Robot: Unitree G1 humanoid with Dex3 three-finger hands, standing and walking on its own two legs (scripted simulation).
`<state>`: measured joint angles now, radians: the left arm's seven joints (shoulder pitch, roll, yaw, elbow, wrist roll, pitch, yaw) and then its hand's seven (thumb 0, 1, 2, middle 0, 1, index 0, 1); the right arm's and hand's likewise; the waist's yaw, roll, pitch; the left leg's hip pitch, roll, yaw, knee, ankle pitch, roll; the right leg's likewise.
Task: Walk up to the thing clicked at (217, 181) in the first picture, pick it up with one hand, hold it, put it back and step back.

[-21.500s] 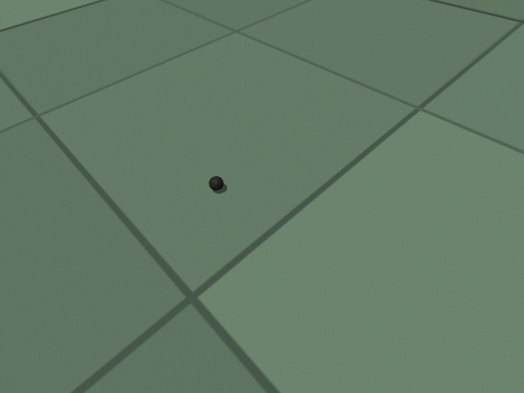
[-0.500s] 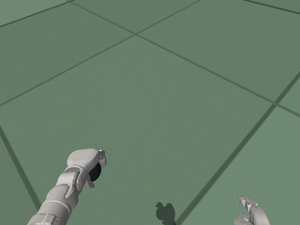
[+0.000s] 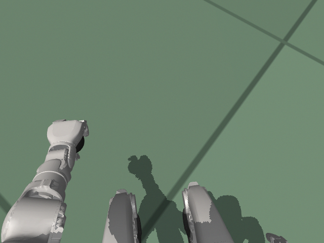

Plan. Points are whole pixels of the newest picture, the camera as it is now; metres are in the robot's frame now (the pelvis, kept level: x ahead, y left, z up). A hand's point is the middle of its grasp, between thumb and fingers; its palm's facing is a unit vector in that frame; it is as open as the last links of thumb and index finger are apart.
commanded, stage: crouch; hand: left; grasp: from above
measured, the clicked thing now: (70, 141) +0.42 +0.25 -0.14
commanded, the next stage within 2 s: lower in 1.26 s
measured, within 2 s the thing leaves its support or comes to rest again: neither
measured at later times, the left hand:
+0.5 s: hand (89, 152) +0.44 +0.25 -0.32, palm faces -0.44 -0.02 -0.90, open 8.7 cm
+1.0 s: hand (94, 153) +0.45 +0.25 -0.40, palm faces -0.48 -0.04 -0.88, open 8.7 cm
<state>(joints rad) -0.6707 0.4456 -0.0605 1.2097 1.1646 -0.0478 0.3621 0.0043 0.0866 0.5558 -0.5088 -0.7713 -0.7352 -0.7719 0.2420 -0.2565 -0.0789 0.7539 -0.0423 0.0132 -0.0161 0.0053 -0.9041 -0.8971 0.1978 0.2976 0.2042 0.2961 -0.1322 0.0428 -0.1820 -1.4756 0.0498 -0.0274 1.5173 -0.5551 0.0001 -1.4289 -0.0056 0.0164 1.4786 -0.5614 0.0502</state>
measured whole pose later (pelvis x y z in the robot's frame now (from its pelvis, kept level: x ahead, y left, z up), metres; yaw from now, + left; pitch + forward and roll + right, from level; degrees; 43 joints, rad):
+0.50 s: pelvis -0.02 +0.00 -0.16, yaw -2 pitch +38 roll -6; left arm -0.88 0.59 0.05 1.31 1.24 -0.12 0.38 0.00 0.06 0.55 -0.56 -0.72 -0.79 -0.73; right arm 0.15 -0.25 -0.01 0.74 -0.10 -0.06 0.06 0.00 -0.91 -0.90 0.20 0.30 0.21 0.30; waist -0.20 0.02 -0.15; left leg -2.08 0.02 -0.10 2.05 -0.65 -0.01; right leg -1.99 -0.01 -0.01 2.00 -0.68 0.06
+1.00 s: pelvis -0.03 -0.01 -0.22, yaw -4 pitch +36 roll -7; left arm -0.97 0.72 0.11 1.42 1.26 -0.18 0.35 0.00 0.05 0.57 -0.57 -0.71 -0.79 -0.74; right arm 0.17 -0.26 0.03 0.73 -0.13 -0.04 0.12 0.00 -0.92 -0.90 0.20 0.30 0.21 0.30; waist -0.24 0.00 -0.05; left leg -2.25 0.03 -0.13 2.27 -0.66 -0.02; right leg -2.16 0.02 -0.02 2.21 -0.69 0.06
